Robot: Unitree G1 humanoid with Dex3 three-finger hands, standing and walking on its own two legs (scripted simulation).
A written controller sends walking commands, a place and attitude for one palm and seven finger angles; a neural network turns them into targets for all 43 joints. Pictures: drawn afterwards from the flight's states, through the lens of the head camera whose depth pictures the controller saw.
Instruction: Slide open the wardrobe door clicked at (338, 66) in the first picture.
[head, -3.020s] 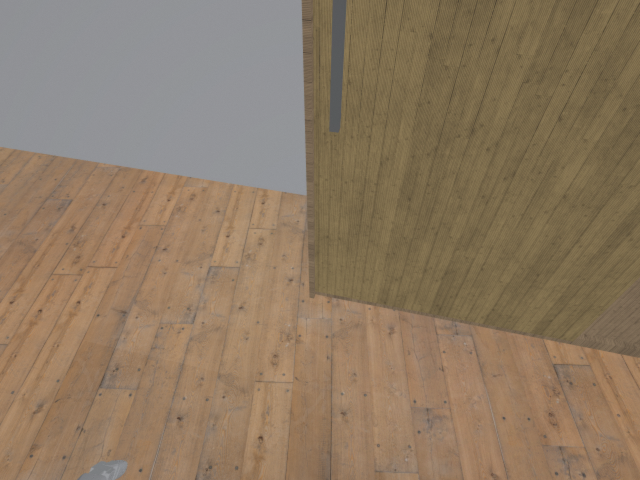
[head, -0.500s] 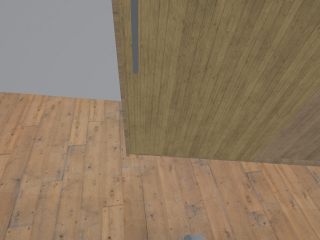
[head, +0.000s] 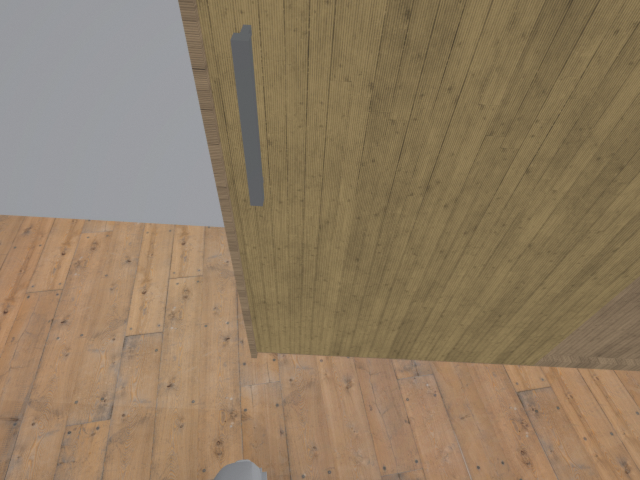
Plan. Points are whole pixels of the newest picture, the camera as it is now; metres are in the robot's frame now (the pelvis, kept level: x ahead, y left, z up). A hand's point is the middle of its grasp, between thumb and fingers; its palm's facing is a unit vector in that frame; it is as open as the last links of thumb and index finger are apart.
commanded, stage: come to a stop and stand still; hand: left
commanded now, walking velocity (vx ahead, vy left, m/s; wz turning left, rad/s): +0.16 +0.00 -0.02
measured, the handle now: (252, 127) +0.56 +0.12 +0.14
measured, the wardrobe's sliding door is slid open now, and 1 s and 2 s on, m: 0.00 0.00 0.00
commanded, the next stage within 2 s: none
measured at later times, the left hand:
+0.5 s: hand out of the picture +0.10 +0.21 -0.17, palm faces +0.01 -0.97 -0.24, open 7.4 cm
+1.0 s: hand out of the picture +0.01 +0.19 -0.18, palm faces +0.04 -0.98 -0.18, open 7.4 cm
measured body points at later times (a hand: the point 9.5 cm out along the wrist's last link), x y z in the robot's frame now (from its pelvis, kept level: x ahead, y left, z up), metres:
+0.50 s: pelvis +0.03 +0.01 +0.00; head +0.06 +0.01 +0.45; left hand +0.10 +0.26 -0.15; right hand +0.09 -0.24 -0.15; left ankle +0.12 +0.14 -0.73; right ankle +0.03 -0.14 -0.70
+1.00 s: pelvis +0.01 +0.02 +0.01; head +0.02 +0.03 +0.46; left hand +0.01 +0.24 -0.16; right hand -0.01 -0.20 -0.15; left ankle +0.00 +0.12 -0.73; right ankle +0.04 -0.14 -0.73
